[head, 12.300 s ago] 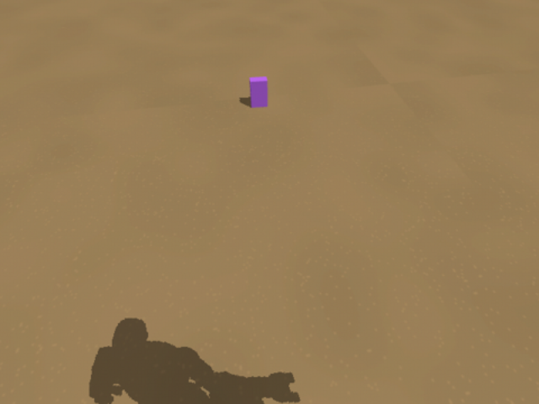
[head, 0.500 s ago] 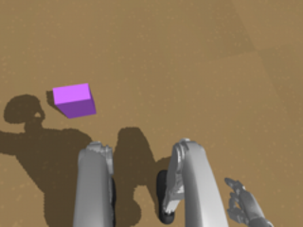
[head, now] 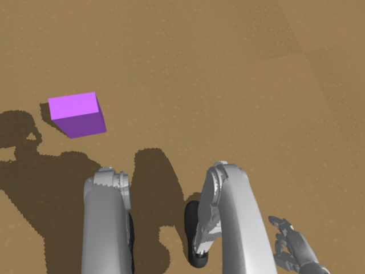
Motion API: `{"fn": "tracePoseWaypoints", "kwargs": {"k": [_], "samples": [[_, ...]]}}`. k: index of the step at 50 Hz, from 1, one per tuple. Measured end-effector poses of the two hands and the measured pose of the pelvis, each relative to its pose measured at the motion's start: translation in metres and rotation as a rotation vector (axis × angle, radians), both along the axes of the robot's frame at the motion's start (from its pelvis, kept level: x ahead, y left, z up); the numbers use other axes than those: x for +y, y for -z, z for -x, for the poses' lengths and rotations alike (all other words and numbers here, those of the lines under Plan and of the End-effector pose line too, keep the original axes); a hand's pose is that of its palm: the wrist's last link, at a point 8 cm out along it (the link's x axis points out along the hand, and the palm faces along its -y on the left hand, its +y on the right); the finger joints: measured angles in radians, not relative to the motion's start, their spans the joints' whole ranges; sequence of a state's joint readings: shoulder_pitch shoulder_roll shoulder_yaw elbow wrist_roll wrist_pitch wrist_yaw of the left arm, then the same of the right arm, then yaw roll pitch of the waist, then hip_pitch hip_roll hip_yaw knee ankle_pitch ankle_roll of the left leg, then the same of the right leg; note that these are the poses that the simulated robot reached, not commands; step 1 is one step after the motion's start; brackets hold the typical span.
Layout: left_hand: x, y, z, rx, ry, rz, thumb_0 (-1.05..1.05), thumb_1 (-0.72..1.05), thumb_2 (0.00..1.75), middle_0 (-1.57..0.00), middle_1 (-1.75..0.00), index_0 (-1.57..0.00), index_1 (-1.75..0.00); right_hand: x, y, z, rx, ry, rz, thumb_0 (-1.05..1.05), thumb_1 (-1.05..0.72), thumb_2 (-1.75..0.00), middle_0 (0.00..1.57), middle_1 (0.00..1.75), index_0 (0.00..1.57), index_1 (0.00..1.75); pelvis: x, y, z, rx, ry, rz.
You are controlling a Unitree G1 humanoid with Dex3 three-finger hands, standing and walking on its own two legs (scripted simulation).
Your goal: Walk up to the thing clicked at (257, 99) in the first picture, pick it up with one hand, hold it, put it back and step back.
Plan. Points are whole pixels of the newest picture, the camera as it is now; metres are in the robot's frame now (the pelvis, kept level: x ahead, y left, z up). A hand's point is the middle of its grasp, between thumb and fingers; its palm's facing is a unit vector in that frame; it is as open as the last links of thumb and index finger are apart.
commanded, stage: approach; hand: left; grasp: from the side
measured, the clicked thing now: (81, 117) +0.50 +0.26 -0.29
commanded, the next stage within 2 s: close in in 0.58 s
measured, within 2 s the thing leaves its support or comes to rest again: neither
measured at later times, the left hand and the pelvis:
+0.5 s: hand out of the picture +0.42 +0.42 -0.12, palm faces +0.29 -0.95 +0.05, open 17.7 cm; pelvis -0.01 +0.00 -0.05, yaw -4 degrees
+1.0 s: hand (51, 122) +0.46 +0.32 -0.23, palm faces +0.34 -0.94 +0.05, open 17.6 cm; pelvis -0.02 +0.01 -0.09, yaw -8 degrees
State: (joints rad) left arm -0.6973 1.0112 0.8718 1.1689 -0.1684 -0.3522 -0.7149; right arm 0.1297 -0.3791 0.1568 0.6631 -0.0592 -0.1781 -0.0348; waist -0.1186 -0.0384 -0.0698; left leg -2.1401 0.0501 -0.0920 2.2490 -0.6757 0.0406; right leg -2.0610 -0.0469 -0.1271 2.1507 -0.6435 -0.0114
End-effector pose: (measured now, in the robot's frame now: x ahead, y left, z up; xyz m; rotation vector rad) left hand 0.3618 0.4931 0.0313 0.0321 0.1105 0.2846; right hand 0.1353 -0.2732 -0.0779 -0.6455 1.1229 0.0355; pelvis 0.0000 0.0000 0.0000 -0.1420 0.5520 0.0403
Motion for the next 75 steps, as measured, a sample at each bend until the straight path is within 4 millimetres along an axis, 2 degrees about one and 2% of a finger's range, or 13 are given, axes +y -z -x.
{"fn": "tracePoseWaypoints", "kwargs": {"k": [8, 13, 17, 24, 28, 34, 41, 49, 57, 68, 75], "samples": [[0.007, 0.002, 0.002, -0.003, -0.005, 0.001, -0.02, -0.53, 0.01, -0.07, -0.02, -0.06, -0.03, 0.002, 0.001, -0.002, -0.003, -0.015, 0.002, 0.0, -0.93, -0.91, 0.2, 0.3, 0.2, 0.3, 0.001, 0.004, 0.001, -0.006, 0.001, 0.006], [0.007, 0.018, 0.001, -0.043, -0.018, 0.018, -0.01, -0.57, 0.01, -0.09, -0.02, -0.06, -0.04, 0.003, 0.005, -0.002, 0.001, -0.048, 0.006, 0.0, -0.93, -0.91, 0.2, 0.3, 0.2, 0.3, 0.001, 0.011, 0.003, -0.019, 0.007, 0.011], [0.0, 0.05, -0.004, -0.062, -0.031, 0.049, -0.01, -0.59, 0.0, -0.09, -0.02, -0.07, -0.04, 0.003, 0.01, -0.002, 0.01, -0.082, 0.021, 0.0, -0.93, -0.9, 0.2, 0.3, 0.2, 0.3, 0.0, 0.023, 0.005, -0.038, 0.017, 0.018], [-0.026, 0.136, -0.019, -0.003, -0.018, 0.107, -0.01, -0.6, 0.0, -0.09, -0.03, -0.07, -0.05, 0.006, 0.018, 0.0, 0.063, -0.145, 0.078, 0.0, -0.92, -0.9, 0.2, 0.3, 0.2, 0.3, 0.001, 0.045, 0.006, -0.088, 0.034, 0.044], [-0.04, 0.174, -0.03, -0.005, -0.013, 0.094, -0.02, -0.61, 0.0, -0.1, -0.04, -0.07, -0.05, 0.008, 0.022, 0.005, 0.115, -0.183, 0.123, 0.0, -0.92, -0.9, 0.2, 0.3, 0.2, 0.3, 0.002, 0.055, 0.007, -0.124, 0.042, 0.064], [-0.06, 0.208, -0.047, -0.011, 0.008, 0.064, -0.02, -0.61, 0.01, -0.1, -0.06, -0.08, -0.08, 0.011, 0.027, 0.016, 0.184, -0.215, 0.176, 0.0, -0.93, -0.91, 0.2, 0.3, 0.2, 0.3, 0.007, 0.069, 0.01, -0.173, 0.054, 0.095], [-0.099, 0.241, -0.056, 0.016, 0.035, 0.082, -0.02, -0.61, 0.01, -0.09, -0.08, -0.09, -0.08, 0.015, 0.033, 0.03, 0.224, -0.233, 0.186, 0.0, -0.94, -0.91, 0.2, 0.3, 0.2, 0.3, 0.01, 0.079, 0.013, -0.225, 0.07, 0.12], [-0.13, 0.264, -0.059, -0.032, -0.068, 0.101, -0.02, -0.61, 0.0, -0.09, -0.08, -0.1, -0.07, 0.017, 0.035, 0.045, 0.259, -0.244, 0.204, 0.0, -0.95, -0.91, 0.2, 0.3, 0.2, 0.3, 0.01, 0.089, 0.017, -0.282, 0.089, 0.142], [-0.143, 0.272, -0.055, -0.035, -0.003, 0.028, -0.02, -0.61, 0.0, -0.08, -0.07, -0.09, -0.07, 0.016, 0.039, 0.055, 0.304, -0.241, 0.222, 0.0, -0.96, -0.91, 0.2, 0.3, 0.2, 0.3, 0.013, 0.095, 0.019, -0.302, 0.096, 0.154], [-0.172, 0.285, -0.055, -0.052, -0.004, 0.078, -0.02, -0.61, 0.0, -0.07, -0.06, -0.08, -0.06, 0.019, 0.036, 0.038, 0.285, -0.273, 0.234, 0.0, -0.96, -0.91, 0.2, 0.3, 0.2, 0.3, 0.013, 0.096, 0.017, -0.307, 0.098, 0.163], [-0.174, 0.288, -0.055, -0.073, -0.023, 0.058, -0.02, -0.61, 0.02, -0.07, -0.06, -0.07, -0.05, 0.018, 0.037, 0.027, 0.286, -0.296, 0.246, 0.0, -0.96, -0.91, 0.2, 0.3, 0.2, 0.3, 0.012, 0.097, 0.015, -0.313, 0.099, 0.167]]}}
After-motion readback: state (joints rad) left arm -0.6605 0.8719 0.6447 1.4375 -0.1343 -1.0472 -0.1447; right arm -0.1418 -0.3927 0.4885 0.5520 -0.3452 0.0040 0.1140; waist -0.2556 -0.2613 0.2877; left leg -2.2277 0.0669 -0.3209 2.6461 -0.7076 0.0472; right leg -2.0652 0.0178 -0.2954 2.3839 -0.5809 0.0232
